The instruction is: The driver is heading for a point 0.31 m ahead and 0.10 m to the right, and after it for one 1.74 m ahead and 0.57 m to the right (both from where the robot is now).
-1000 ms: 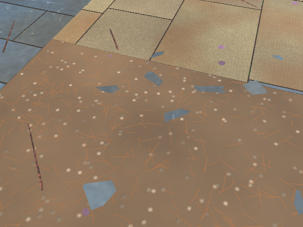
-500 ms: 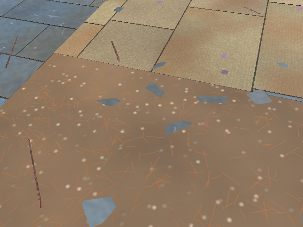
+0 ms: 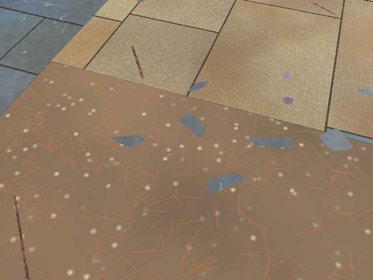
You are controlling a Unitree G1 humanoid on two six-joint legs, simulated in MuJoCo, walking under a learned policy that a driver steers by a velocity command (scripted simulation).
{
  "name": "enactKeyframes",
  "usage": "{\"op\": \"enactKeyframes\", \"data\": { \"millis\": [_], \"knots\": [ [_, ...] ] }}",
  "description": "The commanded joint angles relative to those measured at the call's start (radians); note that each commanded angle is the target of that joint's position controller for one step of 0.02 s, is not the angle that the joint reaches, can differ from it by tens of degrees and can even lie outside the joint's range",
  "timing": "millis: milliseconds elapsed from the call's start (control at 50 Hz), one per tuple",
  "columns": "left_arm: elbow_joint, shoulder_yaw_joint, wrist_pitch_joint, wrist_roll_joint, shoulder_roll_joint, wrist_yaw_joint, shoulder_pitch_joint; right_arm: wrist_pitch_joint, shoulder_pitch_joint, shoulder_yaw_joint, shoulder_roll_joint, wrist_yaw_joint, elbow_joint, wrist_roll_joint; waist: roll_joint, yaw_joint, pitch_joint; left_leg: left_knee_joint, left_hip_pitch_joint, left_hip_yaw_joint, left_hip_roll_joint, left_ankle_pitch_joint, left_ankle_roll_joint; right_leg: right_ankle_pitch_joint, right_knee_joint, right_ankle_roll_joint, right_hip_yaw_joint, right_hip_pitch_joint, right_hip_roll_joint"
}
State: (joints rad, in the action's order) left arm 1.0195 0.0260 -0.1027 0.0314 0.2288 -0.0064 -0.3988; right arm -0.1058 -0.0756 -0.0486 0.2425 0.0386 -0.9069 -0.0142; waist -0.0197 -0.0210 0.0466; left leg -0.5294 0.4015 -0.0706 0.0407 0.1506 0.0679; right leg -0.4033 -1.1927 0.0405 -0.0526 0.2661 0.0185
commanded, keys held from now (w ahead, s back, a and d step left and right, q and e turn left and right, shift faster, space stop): w+e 0.16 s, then e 0.70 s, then no key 0.14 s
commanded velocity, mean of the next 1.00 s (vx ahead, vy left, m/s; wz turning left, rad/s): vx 0.19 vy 0.00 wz -0.44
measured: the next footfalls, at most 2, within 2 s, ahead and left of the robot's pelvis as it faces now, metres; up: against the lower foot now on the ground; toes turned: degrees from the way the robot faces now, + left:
right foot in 0.40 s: +0.38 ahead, -0.14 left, +0.00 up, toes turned -11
left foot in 0.90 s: +0.44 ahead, +0.07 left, +0.00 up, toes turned -31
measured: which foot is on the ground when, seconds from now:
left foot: down 0.00-0.42, up 0.44-0.88, down 0.90-1.00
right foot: up 0.00-0.38, down 0.40-0.90, up 0.92-1.00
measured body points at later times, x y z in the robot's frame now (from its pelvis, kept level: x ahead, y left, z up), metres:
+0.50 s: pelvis +0.24 -0.04 -0.01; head +0.29 -0.06 +0.44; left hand +0.46 +0.18 -0.11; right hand +0.27 -0.33 -0.15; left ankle +0.13 +0.11 -0.63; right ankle +0.34 -0.13 -0.73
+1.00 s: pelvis +0.33 +0.00 +0.01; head +0.37 +0.00 +0.46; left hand +0.61 +0.17 -0.09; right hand +0.30 -0.31 -0.09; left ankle +0.40 +0.09 -0.73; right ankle +0.30 -0.12 -0.67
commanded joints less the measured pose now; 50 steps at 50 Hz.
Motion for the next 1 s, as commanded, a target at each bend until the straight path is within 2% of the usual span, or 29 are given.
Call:
{"op": "enactKeyframes", "data": {
  "millis": [20, 60, 100, 160, 180, 220, 280, 340, 380, 400, 420, 440, 460, 480, 500, 520, 560, 620, 680, 760, 820, 860, 880, 900, 920, 940, 960, 980, 1000],
  "knots": [
    [-0.074, 0.034, -0.018, 0.001, 0.095, -0.011, -0.002, -0.018, -0.068, -0.011, 0.068, 0.004, 0.004, 0.023, 0.059, 0.013, -0.086, 0.349, -0.268, 0.358, -0.284, -0.03, 0.165, 0.128, -0.069, 0.021, -0.047, 0.3, 0.124],
    [-0.065, 0.034, 0.015, 0.004, 0.051, -0.014, -0.033, -0.023, -0.088, -0.009, 0.059, 0.002, -0.022, 0.02, 0.081, -0.012, -0.053, 0.399, -0.185, 0.263, -0.261, -0.05, 0.162, 0.131, -0.014, 0.018, -0.038, 0.26, 0.137],
    [-0.095, 0.04, 0.032, 0.0, 0.061, -0.017, 0.027, -0.029, -0.119, -0.014, 0.09, -0.009, -0.045, 0.023, 0.081, -0.013, -0.006, 0.437, -0.153, 0.198, -0.262, -0.073, 0.166, 0.188, 0.043, 0.006, -0.043, 0.322, 0.143],
    [-0.14, 0.048, 0.031, -0.008, 0.074, -0.011, 0.142, -0.027, -0.167, -0.02, 0.118, -0.031, -0.062, 0.029, 0.055, 0.012, 0.02, 0.45, -0.21, 0.13, -0.261, -0.131, 0.152, 0.351, 0.192, -0.005, -0.074, 0.441, 0.127],
    [-0.151, 0.047, 0.026, -0.01, 0.072, -0.006, 0.169, -0.025, -0.161, -0.017, 0.119, -0.036, -0.06, 0.032, 0.049, 0.013, 0.028, 0.44, -0.21, 0.082, -0.245, -0.22, 0.137, 0.412, 0.271, -0.006, -0.066, 0.43, 0.113],
    [-0.18, 0.037, 0.018, -0.021, 0.051, 0.007, 0.242, -0.019, -0.15, -0.012, 0.128, -0.048, -0.052, 0.032, 0.053, 0.027, 0.029, 0.41, -0.187, -0.023, -0.208, -0.391, 0.104, 0.521, 0.438, -0.008, 0.013, 0.343, 0.083],
    [-0.236, 0.026, 0.021, -0.027, 0.038, 0.032, 0.346, 0.002, -0.209, -0.011, 0.155, -0.068, -0.065, 0.019, 0.055, 0.066, 0.012, 0.337, -0.274, -0.064, -0.228, -0.511, 0.089, 0.559, 0.544, -0.015, 0.08, 0.315, 0.054],
    [-0.277, 0.038, 0.029, -0.028, 0.075, 0.056, 0.335, 0.041, -0.213, -0.022, 0.184, -0.081, -0.062, 0.005, 0.083, 0.045, -0.024, 0.197, -0.415, -0.067, -0.276, -0.659, 0.067, 0.406, 0.591, 0.018, 0.103, 0.317, 0.021],
    [-0.265, 0.065, 0.026, -0.027, 0.132, 0.068, 0.204, 0.065, -0.177, -0.031, 0.198, -0.092, -0.036, -0.001, 0.096, -0.023, -0.095, -0.008, -0.435, -0.075, -0.27, -0.778, 0.037, 0.334, 0.636, 0.055, 0.133, 0.179, -0.036],
    [-0.24, 0.09, 0.021, -0.027, 0.184, 0.063, 0.094, 0.073, -0.171, -0.029, 0.19, -0.093, -0.019, 0.001, 0.054, -0.075, -0.152, -0.207, -0.395, -0.101, -0.214, -0.697, -0.004, 0.458, 0.74, 0.086, 0.124, 0.028, -0.066],
    [-0.247, 0.113, 0.028, -0.038, 0.281, 0.04, 0.026, 0.064, -0.214, -0.013, 0.158, -0.087, 0.014, 0.032, -0.105, -0.073, -0.264, -0.524, -0.165, -0.112, -0.137, -0.28, -0.064, 0.879, 0.703, 0.162, -0.133, -0.247, 0.125],
    [-0.297, 0.112, 0.034, -0.052, 0.331, 0.028, 0.09, 0.044, -0.335, 0.021, 0.043, -0.063, 0.033, 0.049, -0.274, 0.035, -0.417, -0.897, 0.193, 0.01, 0.07, 0.551, -0.124, 1.15, 0.7, 0.407, -0.586, -0.56, 0.386],
    [-0.316, 0.098, 0.046, -0.048, 0.259, 0.03, 0.08, 0.026, -0.295, -0.001, 0.145, -0.043, 0.027, 0.029, -0.121, -0.033, -0.518, -0.954, 0.218, 0.196, 0.014, 0.511, -0.097, 0.945, 0.764, 0.395, -0.575, -0.524, 0.358],
    [-0.343, 0.085, 0.05, -0.043, 0.212, 0.026, 0.161, 0.027, -0.193, -0.009, 0.166, -0.043, 0.062, -0.006, -0.062, -0.027, -0.391, -0.924, 0.266, 0.181, -0.023, 0.421, -0.08, 0.776, 0.795, 0.338, -0.45, -0.41, 0.301],
    [-0.347, 0.078, 0.058, -0.028, 0.182, 0.022, 0.217, 0.039, -0.156, -0.011, 0.15, -0.057, 0.064, -0.001, 0.045, 0.003, -0.254, -0.825, 0.274, 0.16, -0.065, 0.35, -0.086, 0.653, 0.836, 0.275, -0.349, -0.243, 0.245],
    [-0.356, 0.071, 0.062, -0.025, 0.164, 0.015, 0.241, 0.057, -0.138, -0.02, 0.165, -0.072, 0.068, 0.011, 0.035, 0.018, -0.202, -0.745, 0.236, 0.162, -0.091, 0.311, -0.089, 0.565, 0.862, 0.253, -0.319, -0.125, 0.219],
    [-0.366, 0.076, 0.07, -0.043, 0.178, 0.012, 0.255, 0.084, -0.153, -0.024, 0.147, -0.08, 0.079, 0.021, -0.025, 0.053, -0.161, -0.634, 0.134, 0.148, -0.078, 0.264, -0.096, 0.491, 0.9, 0.234, -0.28, 0.023, 0.155],
    [-0.379, 0.09, 0.074, -0.039, 0.21, -0.004, 0.233, 0.09, -0.148, -0.02, 0.119, -0.094, 0.088, 0.023, -0.059, 0.049, -0.188, -0.484, 0.125, 0.147, -0.055, 0.23, -0.127, 0.531, 0.887, 0.234, -0.267, 0.024, 0.137],
    [-0.398, 0.094, 0.092, -0.027, 0.22, -0.022, 0.233, 0.098, -0.1, -0.023, 0.126, -0.099, 0.108, 0.021, -0.076, 0.03, -0.204, -0.393, 0.131, 0.169, -0.047, 0.164, -0.146, 0.322, 0.889, 0.206, -0.307, 0.019, 0.124],
    [-0.413, 0.094, 0.111, -0.031, 0.218, -0.034, 0.232, 0.089, -0.049, -0.026, 0.129, -0.093, 0.133, 0.015, -0.12, 0.01, -0.167, -0.272, 0.105, 0.181, -0.027, 0.142, -0.145, 0.146, 0.894, 0.177, -0.368, 0.035, 0.102],
    [-0.423, 0.095, 0.121, -0.031, 0.215, -0.036, 0.222, 0.07, -0.052, -0.029, 0.137, -0.082, 0.141, 0.006, -0.144, 0.005, -0.173, -0.165, 0.051, 0.181, -0.01, 0.17, -0.13, 0.212, 0.865, 0.169, -0.421, -0.008, 0.104],
    [-0.435, 0.093, 0.129, -0.023, 0.212, -0.037, 0.235, 0.058, -0.097, -0.034, 0.144, -0.07, 0.133, 0.002, -0.15, 0.03, -0.176, -0.021, -0.035, 0.167, -0.004, 0.133, -0.108, 0.282, 0.827, 0.149, -0.445, -0.019, 0.09],
    [-0.44, 0.089, 0.135, -0.017, 0.203, -0.04, 0.244, 0.054, -0.148, -0.039, 0.152, -0.064, 0.119, 0.003, -0.141, 0.059, -0.179, 0.106, -0.122, 0.148, -0.021, 0.042, -0.09, 0.293, 0.79, 0.12, -0.421, 0.0, 0.065],
    [-0.439, 0.077, 0.138, -0.017, 0.167, -0.041, 0.208, 0.054, -0.178, -0.052, 0.2, -0.063, 0.116, 0.018, -0.072, 0.052, -0.194, 0.173, -0.24, 0.223, -0.141, -0.013, -0.05, 0.194, 0.699, 0.071, -0.362, 0.08, 0.013],
    [-0.451, 0.066, 0.134, -0.019, 0.114, -0.037, 0.153, 0.068, -0.127, -0.07, 0.292, -0.068, 0.136, 0.043, 0.215, -0.022, -0.164, 0.208, -0.314, 0.462, -0.355, -0.185, 0.074, -0.093, 0.488, 0.01, -0.164, 0.263, -0.155],
    [-0.468, 0.087, 0.116, -0.032, 0.194, -0.033, 0.193, 0.071, -0.129, -0.065, 0.254, -0.065, 0.148, 0.07, 0.307, 0.018, -0.141, 0.243, -0.251, 0.615, -0.451, -0.286, 0.209, -0.24, 0.261, -0.039, -0.116, 0.353, -0.174],
    [-0.445, 0.104, 0.112, -0.033, 0.244, -0.029, 0.173, 0.068, -0.085, -0.053, 0.211, -0.067, 0.176, 0.059, 0.209, 0.007, -0.137, 0.219, -0.24, 0.546, -0.426, -0.304, 0.208, -0.183, 0.122, -0.056, -0.149, 0.348, -0.143],
    [-0.415, 0.106, 0.119, -0.028, 0.234, -0.031, 0.151, 0.068, -0.048, -0.047, 0.181, -0.067, 0.184, 0.04, 0.151, -0.008, -0.124, 0.191, -0.237, 0.441, -0.355, -0.31, 0.159, -0.126, 0.068, -0.072, -0.141, 0.344, -0.139],
    [-0.396, 0.101, 0.13, -0.032, 0.208, -0.037, 0.136, 0.07, -0.038, -0.041, 0.161, -0.067, 0.189, 0.023, 0.133, -0.008, -0.117, 0.175, -0.249, 0.38, -0.31, -0.303, 0.128, -0.087, 0.023, -0.09, -0.135, 0.348, -0.135]
  ]
}}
